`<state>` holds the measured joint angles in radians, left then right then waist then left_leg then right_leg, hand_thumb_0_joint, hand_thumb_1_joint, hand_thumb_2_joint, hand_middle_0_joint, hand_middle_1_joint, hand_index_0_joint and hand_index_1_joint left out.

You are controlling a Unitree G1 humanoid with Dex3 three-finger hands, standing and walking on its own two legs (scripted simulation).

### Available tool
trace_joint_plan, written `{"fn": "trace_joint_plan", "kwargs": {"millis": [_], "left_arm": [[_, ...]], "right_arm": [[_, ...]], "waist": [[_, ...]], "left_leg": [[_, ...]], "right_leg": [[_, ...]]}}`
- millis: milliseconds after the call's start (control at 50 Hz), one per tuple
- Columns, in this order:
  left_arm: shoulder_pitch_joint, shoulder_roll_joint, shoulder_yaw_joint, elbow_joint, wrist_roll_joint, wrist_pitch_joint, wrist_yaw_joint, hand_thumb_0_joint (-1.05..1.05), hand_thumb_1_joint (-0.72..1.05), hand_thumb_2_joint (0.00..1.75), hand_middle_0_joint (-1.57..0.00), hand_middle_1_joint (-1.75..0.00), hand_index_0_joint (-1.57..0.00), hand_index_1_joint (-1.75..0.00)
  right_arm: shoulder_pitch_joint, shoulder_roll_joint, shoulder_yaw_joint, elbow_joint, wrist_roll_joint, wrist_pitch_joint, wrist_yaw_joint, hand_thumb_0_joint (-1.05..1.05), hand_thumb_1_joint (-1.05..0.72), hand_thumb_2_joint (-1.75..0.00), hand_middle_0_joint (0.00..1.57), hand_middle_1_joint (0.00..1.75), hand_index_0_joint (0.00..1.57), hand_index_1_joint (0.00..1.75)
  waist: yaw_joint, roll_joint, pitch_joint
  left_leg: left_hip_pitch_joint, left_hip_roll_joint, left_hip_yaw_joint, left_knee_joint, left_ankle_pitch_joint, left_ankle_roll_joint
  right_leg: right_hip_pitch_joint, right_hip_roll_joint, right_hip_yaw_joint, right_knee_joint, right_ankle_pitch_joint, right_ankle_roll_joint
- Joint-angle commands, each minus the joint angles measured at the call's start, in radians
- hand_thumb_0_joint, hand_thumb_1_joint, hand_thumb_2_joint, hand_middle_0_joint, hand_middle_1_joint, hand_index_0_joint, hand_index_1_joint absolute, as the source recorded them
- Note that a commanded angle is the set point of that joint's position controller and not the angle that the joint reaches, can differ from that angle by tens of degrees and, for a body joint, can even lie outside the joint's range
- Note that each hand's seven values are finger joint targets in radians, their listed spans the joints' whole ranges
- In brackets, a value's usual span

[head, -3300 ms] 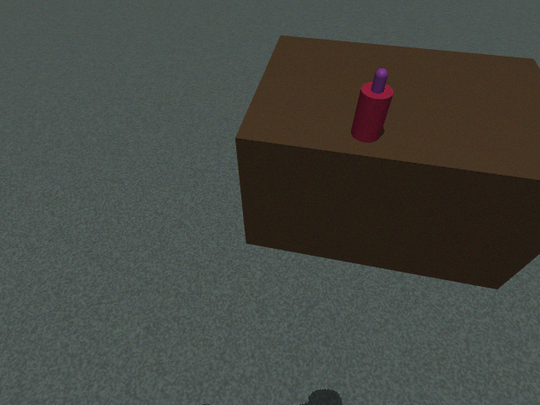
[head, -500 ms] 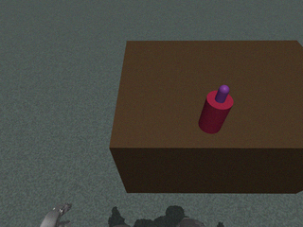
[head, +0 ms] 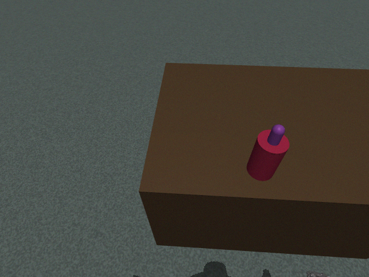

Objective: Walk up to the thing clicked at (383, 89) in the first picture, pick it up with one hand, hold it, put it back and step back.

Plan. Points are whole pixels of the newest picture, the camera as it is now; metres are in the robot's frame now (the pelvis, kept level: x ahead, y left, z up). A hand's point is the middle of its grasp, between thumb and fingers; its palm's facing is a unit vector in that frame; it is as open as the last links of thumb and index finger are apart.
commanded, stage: walk up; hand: right
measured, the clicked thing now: (268, 150) +0.48 -0.22 -0.07
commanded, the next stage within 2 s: stand in 0.66 s
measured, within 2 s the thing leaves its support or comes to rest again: neither
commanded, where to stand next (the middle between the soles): +0.07 +0.00 m, yaw +0 degrees
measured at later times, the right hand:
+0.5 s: hand out of the picture +0.07 -0.26 -0.16, palm faces -0.04 +0.93 -0.35, open 7.4 cm
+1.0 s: hand out of the picture +0.09 -0.25 -0.16, palm faces -0.04 +0.94 -0.33, open 7.4 cm
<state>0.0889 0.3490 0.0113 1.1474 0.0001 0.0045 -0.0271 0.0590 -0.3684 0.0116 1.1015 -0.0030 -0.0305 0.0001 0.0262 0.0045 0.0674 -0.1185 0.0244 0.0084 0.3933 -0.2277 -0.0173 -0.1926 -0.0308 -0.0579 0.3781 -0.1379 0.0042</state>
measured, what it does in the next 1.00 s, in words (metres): stands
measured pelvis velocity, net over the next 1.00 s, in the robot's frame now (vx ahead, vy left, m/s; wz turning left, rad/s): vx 0.02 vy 0.00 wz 0.00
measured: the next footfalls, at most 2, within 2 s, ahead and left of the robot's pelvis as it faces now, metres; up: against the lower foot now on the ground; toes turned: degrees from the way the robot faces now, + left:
none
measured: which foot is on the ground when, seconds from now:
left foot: down 0.00-1.00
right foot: down 0.00-1.00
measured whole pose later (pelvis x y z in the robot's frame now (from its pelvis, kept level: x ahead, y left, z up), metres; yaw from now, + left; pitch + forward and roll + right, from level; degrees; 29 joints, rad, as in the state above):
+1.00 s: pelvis +0.02 +0.00 +0.00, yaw +0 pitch -1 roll +0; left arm 0.09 0.35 0.00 1.15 0.00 -0.01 -0.02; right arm 0.12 -0.35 0.01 1.14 -0.02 -0.02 0.00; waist 0.00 0.01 0.05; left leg -0.08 0.02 0.01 0.32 -0.22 -0.02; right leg -0.17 -0.03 -0.06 0.34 -0.15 0.00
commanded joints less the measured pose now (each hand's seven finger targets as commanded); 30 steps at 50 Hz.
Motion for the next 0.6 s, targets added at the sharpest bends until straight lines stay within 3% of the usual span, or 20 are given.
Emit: {"fn": "trace_joint_plan", "kwargs": {"millis": [0, 60, 360, 580], "left_arm": [[-0.07, 0.208, 0.045, -0.057, 0.004, -0.025, 0.017, 0.0, 0.9, 0.9, -0.2, -0.3, -0.2, -0.3], [-0.053, 0.2, 0.047, -0.052, 0.005, -0.026, 0.016, 0.0, 0.9, 0.9, -0.2, -0.3, -0.2, -0.3], [-0.078, 0.201, 0.065, -0.066, 0.013, -0.02, 0.019, 0.0, 0.9, 0.9, -0.2, -0.3, -0.2, -0.3], [-0.077, 0.198, 0.069, -0.077, 0.012, -0.016, 0.018, 0.0, 0.9, 0.9, -0.2, -0.3, -0.2, -0.3]], "right_arm": [[-0.022, -0.21, -0.051, -0.037, 0.001, -0.013, -0.009, 0.0, -0.9, -0.9, 0.2, 0.3, 0.2, 0.3], [-0.036, -0.208, -0.048, -0.03, 0.001, -0.013, -0.009, 0.0, -0.9, -0.9, 0.2, 0.3, 0.2, 0.3], [-0.002, -0.194, -0.051, -0.017, -0.005, -0.009, -0.013, 0.0, -0.9, -0.9, 0.2, 0.3, 0.2, 0.3], [0.015, -0.201, -0.051, -0.025, -0.006, -0.01, -0.015, 0.0, -0.9, -0.9, 0.2, 0.3, 0.2, 0.3]], "waist": [[-0.02, -0.015, -0.095], [-0.009, -0.013, -0.112], [-0.019, -0.022, -0.097], [-0.021, -0.015, -0.097]], "left_leg": [[-0.028, 0.107, -0.091, -0.109, 0.091, 0.038], [-0.019, 0.11, -0.091, -0.113, 0.099, 0.04], [-0.062, 0.096, -0.086, -0.112, 0.08, 0.034], [-0.059, 0.102, -0.091, -0.109, 0.121, 0.034]], "right_leg": [[0.071, -0.107, 0.117, -0.089, 0.017, -0.025], [0.087, -0.108, 0.114, -0.095, 0.034, -0.022], [0.102, -0.11, 0.117, -0.108, -0.015, -0.024], [0.106, -0.102, 0.108, -0.092, 0.015, -0.024]]}}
